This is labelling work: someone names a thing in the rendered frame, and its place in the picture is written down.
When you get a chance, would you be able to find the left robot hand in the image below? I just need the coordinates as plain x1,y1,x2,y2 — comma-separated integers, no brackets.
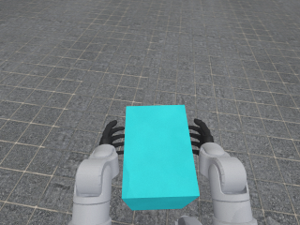
99,120,125,155

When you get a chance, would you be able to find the right robot hand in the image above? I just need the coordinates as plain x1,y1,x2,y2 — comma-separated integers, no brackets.
188,118,214,155

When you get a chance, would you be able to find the robot right forearm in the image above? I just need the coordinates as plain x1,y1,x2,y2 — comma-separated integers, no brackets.
199,142,258,225

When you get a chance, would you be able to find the carton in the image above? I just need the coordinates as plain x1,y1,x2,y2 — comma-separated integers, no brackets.
121,105,200,211

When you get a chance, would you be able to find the robot left forearm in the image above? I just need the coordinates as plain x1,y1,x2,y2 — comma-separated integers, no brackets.
67,143,119,225

